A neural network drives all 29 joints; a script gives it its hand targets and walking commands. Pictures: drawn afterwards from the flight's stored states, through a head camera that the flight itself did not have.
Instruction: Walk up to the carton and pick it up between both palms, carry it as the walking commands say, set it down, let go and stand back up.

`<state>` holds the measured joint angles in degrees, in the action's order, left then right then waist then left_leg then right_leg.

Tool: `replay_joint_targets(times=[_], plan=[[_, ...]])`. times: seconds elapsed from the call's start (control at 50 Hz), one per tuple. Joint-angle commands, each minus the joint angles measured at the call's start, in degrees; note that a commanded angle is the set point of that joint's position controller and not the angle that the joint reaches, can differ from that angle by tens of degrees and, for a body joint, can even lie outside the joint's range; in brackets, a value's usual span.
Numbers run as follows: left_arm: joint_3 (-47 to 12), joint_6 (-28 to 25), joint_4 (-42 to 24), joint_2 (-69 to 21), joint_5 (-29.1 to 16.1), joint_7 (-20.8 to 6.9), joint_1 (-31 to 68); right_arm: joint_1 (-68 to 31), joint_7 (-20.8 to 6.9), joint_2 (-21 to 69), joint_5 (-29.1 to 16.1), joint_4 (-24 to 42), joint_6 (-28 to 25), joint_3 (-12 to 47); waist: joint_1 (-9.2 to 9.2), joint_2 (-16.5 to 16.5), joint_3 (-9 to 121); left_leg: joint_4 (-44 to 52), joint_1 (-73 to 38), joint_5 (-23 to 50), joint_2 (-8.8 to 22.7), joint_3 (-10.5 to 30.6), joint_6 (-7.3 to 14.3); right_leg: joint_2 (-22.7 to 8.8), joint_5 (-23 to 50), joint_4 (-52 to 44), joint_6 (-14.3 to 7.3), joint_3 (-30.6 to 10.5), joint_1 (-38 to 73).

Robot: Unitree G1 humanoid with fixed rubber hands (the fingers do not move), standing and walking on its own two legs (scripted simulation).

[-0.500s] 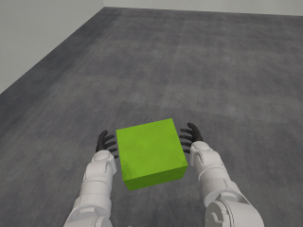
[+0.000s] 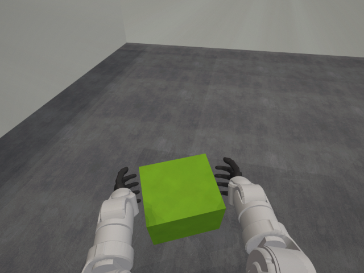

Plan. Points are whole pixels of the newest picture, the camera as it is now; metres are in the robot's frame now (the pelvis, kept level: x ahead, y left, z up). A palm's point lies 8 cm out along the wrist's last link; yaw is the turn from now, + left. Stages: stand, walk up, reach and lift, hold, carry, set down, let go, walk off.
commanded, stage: reach and lift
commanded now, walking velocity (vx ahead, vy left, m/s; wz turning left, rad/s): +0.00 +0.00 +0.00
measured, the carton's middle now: (179, 198) +0.35 +0.05 -0.04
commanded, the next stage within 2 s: hold in 1.48 s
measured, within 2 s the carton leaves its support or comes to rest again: neither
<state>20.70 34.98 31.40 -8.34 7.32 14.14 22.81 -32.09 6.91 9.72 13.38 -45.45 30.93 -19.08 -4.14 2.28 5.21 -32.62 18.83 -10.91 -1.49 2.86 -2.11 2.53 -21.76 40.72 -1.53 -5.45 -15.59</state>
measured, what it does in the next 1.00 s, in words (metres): stands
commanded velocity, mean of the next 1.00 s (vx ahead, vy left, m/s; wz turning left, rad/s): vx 0.00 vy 0.00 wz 0.00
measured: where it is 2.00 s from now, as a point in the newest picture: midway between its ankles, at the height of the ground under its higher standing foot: outside the picture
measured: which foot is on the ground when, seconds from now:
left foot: down 0.00-1.00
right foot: down 0.00-1.00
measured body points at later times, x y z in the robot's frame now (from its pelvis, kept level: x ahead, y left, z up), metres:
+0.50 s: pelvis +0.00 +0.01 +0.00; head -0.07 +0.01 +0.45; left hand +0.31 +0.16 +0.04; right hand +0.33 -0.11 +0.04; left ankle +0.08 +0.15 -0.72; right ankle +0.00 -0.10 -0.72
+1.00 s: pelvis -0.01 +0.01 +0.00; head -0.07 +0.01 +0.45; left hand +0.31 +0.15 +0.04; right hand +0.33 -0.12 +0.05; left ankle +0.08 +0.15 -0.72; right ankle +0.00 -0.10 -0.72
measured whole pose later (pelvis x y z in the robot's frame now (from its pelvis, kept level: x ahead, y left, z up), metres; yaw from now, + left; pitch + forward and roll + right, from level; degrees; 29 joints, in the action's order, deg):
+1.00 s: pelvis -0.01 +0.01 +0.00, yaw +0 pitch -4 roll +2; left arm 19.3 37.4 33.7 -10.0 8.6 20.0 25.6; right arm -31.8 6.7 8.9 13.4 -43.2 34.5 -19.1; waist -0.2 2.3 6.0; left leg -32.3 18.4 -10.2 -1.5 2.9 -2.1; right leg 2.5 -20.8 39.8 -1.5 -5.5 -14.9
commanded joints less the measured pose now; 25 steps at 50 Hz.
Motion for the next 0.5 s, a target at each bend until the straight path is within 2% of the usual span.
replay_joint_targets(times=[0.0,0.02,0.04,0.06,0.08,0.1,0.12,0.14,0.16,0.18,0.22,0.24,0.26,0.28,0.3,0.32,0.34,0.36,0.38,0.4,0.42,0.44,0.46,0.48], plan=[[-33.77,0.84,-3.77,-58.81,-11.69,-27.04,49.49,-37.03,-16.43,61.97,-9.05,7.04,-0.2,22.0,4.59,0.26,16.57,3.79,-22.11,6.65,-4.17,-1.54,1.15,-0.14,11.66,-17.56,1.45,-1.99,0.27],[-32.58,1.53,-1.52,-58.72,-10.98,-27.08,50.55,-38.37,-16.53,61.78,-8.52,6.09,0.08,20.68,5.68,2.24,15.24,3.02,-24.12,5.17,-4.63,-1.85,1.16,-0.61,8.67,-18.46,0.87,-1.63,-2.0],[-32.15,1.74,-1.34,-59.39,-11.11,-27.09,51.58,-38.82,-16.48,61.99,-9.2,6.41,0.3,20.65,5.32,2.41,15.76,3.15,-24.23,4.94,-4.47,-2.2,1.36,-0.39,7.6,-18.83,0.81,-1.6,-2.12],[-31.96,2.14,-1.24,-58.85,-10.77,-27.01,52.39,-40.67,-16.7,61.84,-9.85,6.27,0.22,20.39,4.39,1.08,15.71,3.19,-24.49,4.35,-4.27,-2.39,1.2,-0.63,6.58,-18.77,0.75,-1.84,-2.37],[-30.17,2.84,0.6,-59.31,-9.78,-26.77,49.68,-39.27,-16.99,62.29,-9.85,4.93,0.95,20.05,3.73,1.06,15.14,3.93,-24.22,6.0,-4.46,-2.48,1.31,-0.69,8.49,-19.0,0.98,-1.46,-2.2],[-28.0,2.8,2.41,-57.36,-9.09,-26.93,50.48,-41.36,-17.0,60.24,-10.26,4.77,0.88,19.74,2.92,1.14,14.07,3.65,-22.03,4.24,-4.63,-2.87,1.25,-1.36,9.04,-19.47,1.14,-2.86,-1.82],[-28.27,2.29,3.59,-58.89,-9.45,-27.32,50.14,-43.79,-16.91,61.42,-11.07,8.36,0.14,21.43,2.42,1.2,16.33,3.64,-20.64,5.21,-4.44,-2.96,1.4,-1.28,13.22,-18.54,1.45,-2.85,0.44],[-28.95,2.5,2.77,-59.38,-9.87,-27.32,50.51,-43.0,-16.82,61.91,-11.32,7.99,0.24,20.69,3.49,0.26,17.3,3.68,-20.13,6.62,-4.84,-2.68,1.31,-1.75,16.85,-18.15,1.72,-3.32,2.72],[-27.64,2.8,5.23,-59.75,-9.75,-27.71,48.09,-41.02,-16.63,60.66,-10.26,8.24,0.55,20.26,4.25,1.12,17.68,3.81,-19.54,5.26,-4.86,-3.35,1.15,-1.78,16.83,-18.52,1.85,-3.22,2.75],[-28.98,2.67,5.41,-61.03,-10.22,-27.71,49.23,-42.43,-16.54,59.74,-10.73,9.33,0.05,20.41,5.7,0.41,18.25,3.94,-21.14,6.6,-4.89,-2.98,1.01,-0.84,16.53,-17.95,1.41,-2.29,2.68],[-26.45,2.97,7.33,-60.76,-9.25,-27.63,46.57,-41.52,-16.45,58.58,-10.66,9.31,0.7,20.03,5.2,0.08,16.73,4.44,-20.07,5.76,-4.6,-2.77,1.29,-0.89,15.09,-18.12,1.33,-2.38,2.28],[-27.29,2.42,5.55,-60.94,-9.25,-27.6,49.64,-39.76,-16.57,59.9,-9.97,5.87,0.6,18.1,6.6,0.29,17.39,3.48,-20.52,4.67,-5.24,-3.4,0.65,-1.21,14.28,-18.33,0.96,-2.17,0.04],[-26.25,2.58,5.97,-59.65,-8.44,-27.58,49.49,-39.46,-16.72,59.48,-9.46,3.96,1.06,17.02,5.97,-1.07,15.99,3.82,-19.71,3.79,-4.72,-2.76,0.9,-1.09,12.24,-18.35,1.13,-2.22,-0.77],[-27.81,2.39,4.85,-60.57,-8.66,-27.67,49.93,-39.18,-16.87,59.98,-9.45,5.73,0.79,17.9,6.58,-0.51,15.61,3.46,-20.33,4.63,-5.29,-3.11,0.58,-1.47,13.39,-18.59,0.99,-2.2,-0.72],[-27.46,1.82,5.98,-61.63,-9.4,-27.69,49.94,-41.81,-16.8,61.18,-11.2,8.41,0.03,20.41,5.11,0.55,18.54,3.22,-19.67,5.21,-4.72,-3.25,0.77,-1.4,14.81,-17.92,1.13,-2.63,0.46],[-27.47,1.84,5.48,-60.61,-9.2,-27.18,48.62,-41.2,-16.84,59.95,-10.89,7.58,0.39,19.79,5.91,0.87,18.54,3.56,-20.62,6.58,-5.07,-2.77,0.74,-0.88,15.77,-17.65,1.39,-1.79,-0.38],[-28.89,1.12,2.99,-61.75,-10.08,-27.5,51.73,-43.3,-16.84,60.44,-11.57,9.59,-0.11,20.63,5.31,-0.16,20.91,3.01,-20.31,6.58,-5.05,-2.78,0.67,-0.68,14.59,-17.38,1.37,-1.82,0.8],[-27.6,1.27,4.15,-60.95,-9.52,-27.25,48.69,-41.69,-16.86,62.16,-12.08,8.94,0.43,21.29,3.87,0.26,21.08,3.26,-19.18,7.34,-4.95,-2.85,1.21,-0.83,17.77,-16.92,1.53,-2.32,2.74],[-28.29,1.94,4.12,-60.98,-8.97,-27.07,47.84,-40.28,-16.78,62.01,-12.12,9.12,0.77,21.53,4.73,0.3,18.64,3.46,-19.77,6.39,-5.38,-3.2,1.16,-1.05,16.2,-17.48,1.62,-2.3,1.64],[-27.04,1.97,5.61,-60.05,-8.33,-27.17,46.5,-39.08,-16.87,61.58,-12.01,7.98,0.76,21.25,4.16,0.51,18.06,3.27,-18.32,5.17,-5.28,-3.3,0.97,-1.91,16.5,-17.94,1.89,-3.28,1.61],[-27.55,1.95,4.33,-59.26,-8.78,-27.01,46.32,-38.53,-16.74,61.56,-11.66,7.35,1.2,21.13,4.92,1.95,17.0,3.43,-19.56,6.44,-5.33,-2.98,1.1,-1.86,18.55,-17.79,1.71,-2.93,1.31],[-28.31,1.87,4.32,-61.05,-9.5,-27.26,47.43,-39.18,-16.82,61.61,-11.71,9.07,1.14,21.68,5.35,-0.12,19.1,3.76,-19.55,7.42,-5.0,-2.63,1.13,-0.79,18.6,-17.31,1.76,-2.43,1.75],[-26.78,1.78,4.5,-59.21,-8.97,-27.22,47.29,-39.94,-16.68,61.85,-11.52,8.52,1.12,21.14,4.02,0.96,19.39,3.32,-17.27,5.66,-5.04,-3.03,1.11,-1.5,18.07,-17.52,2.4,-2.99,3.24],[-29.47,1.41,1.48,-60.38,-9.68,-27.23,49.3,-39.49,-16.9,62.52,-12.08,9.25,0.8,22.11,5.29,-0.29,20.91,3.05,-19.39,6.57,-5.49,-3.24,0.91,-1.31,18.25,-17.36,1.85,-2.96,2.85]])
